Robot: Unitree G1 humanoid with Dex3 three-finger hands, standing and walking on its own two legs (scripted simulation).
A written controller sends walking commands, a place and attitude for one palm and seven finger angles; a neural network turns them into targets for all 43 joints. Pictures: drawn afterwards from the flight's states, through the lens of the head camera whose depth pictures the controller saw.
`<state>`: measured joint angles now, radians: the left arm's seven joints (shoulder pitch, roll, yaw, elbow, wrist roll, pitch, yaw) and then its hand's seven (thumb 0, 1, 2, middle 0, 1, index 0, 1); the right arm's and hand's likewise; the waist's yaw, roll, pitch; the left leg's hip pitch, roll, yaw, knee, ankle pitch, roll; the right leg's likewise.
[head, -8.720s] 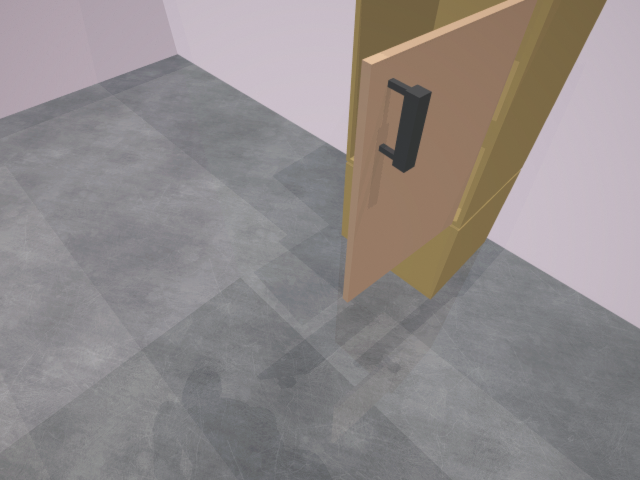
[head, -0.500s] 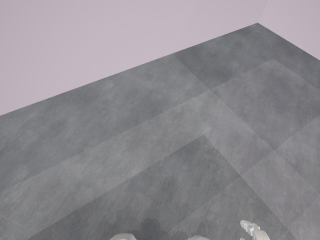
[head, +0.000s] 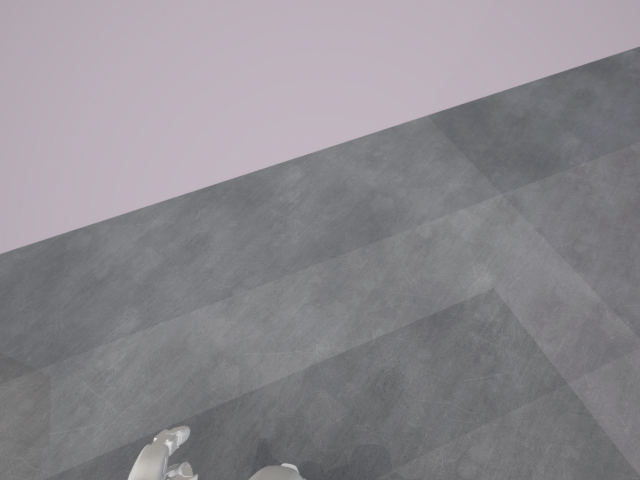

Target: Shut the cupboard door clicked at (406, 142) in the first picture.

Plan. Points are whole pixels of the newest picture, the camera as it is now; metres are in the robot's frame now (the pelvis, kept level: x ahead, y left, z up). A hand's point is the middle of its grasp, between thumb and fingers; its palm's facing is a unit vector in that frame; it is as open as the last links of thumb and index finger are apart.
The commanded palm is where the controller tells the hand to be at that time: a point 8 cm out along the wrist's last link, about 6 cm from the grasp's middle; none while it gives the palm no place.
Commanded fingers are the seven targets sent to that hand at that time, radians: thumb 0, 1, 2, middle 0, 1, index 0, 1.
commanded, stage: walk to a spot facing it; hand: left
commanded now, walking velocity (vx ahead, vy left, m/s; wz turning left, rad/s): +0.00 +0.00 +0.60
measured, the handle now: out of the picture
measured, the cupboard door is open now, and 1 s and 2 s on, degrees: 85 85 85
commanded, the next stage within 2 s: none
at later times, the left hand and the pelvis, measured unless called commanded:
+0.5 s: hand out of the picture -0.07 +0.23 -0.19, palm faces +0.39 -0.89 -0.25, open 7.3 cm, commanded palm none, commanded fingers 0.00 0.90 0.90 -0.20 -0.30 -0.20 -0.30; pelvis -0.01 +0.02 -0.01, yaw +20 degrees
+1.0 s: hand out of the picture +0.05 +0.28 -0.14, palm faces +0.50 -0.84 -0.22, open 7.4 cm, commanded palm none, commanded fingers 0.00 0.90 0.90 -0.20 -0.30 -0.20 -0.30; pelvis +0.04 +0.04 +0.01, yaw +35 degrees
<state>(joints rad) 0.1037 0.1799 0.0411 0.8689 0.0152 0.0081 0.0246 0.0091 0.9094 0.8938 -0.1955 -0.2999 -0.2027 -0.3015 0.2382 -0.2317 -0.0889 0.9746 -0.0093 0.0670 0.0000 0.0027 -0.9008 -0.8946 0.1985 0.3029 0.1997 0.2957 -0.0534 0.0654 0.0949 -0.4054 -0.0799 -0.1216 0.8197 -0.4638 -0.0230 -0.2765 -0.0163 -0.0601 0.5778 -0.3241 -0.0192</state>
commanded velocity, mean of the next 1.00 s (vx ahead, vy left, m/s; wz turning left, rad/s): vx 0.13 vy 0.00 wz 0.60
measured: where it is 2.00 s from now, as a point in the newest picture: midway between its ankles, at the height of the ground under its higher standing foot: (237, 422)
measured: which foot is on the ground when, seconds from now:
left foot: up 0.00-0.44, down 0.46-1.00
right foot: down 0.00-0.46, up 0.48-1.00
